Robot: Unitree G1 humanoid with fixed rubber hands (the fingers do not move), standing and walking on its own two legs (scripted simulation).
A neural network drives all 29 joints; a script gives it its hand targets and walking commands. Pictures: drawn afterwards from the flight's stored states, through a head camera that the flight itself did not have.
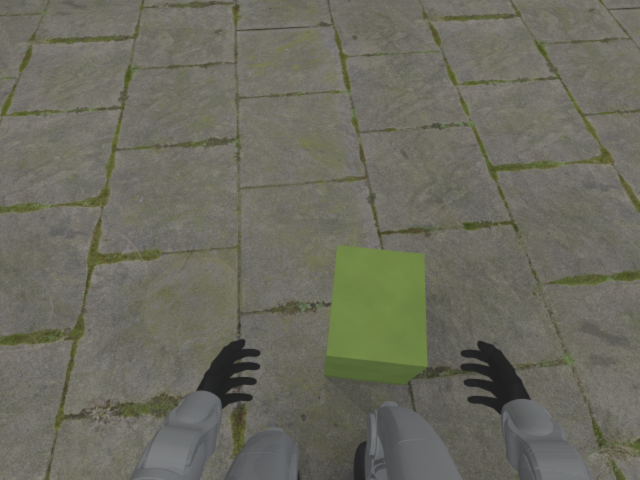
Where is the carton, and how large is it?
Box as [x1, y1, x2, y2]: [324, 245, 426, 384]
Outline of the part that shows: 337,245 324,375 386,383 404,384 426,367 423,254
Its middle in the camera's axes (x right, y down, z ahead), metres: +0.14 +0.22 +1.08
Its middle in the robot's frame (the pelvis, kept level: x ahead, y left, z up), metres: +0.47 -0.13 -0.60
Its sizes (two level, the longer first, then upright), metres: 0.295 0.235 0.276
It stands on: the floor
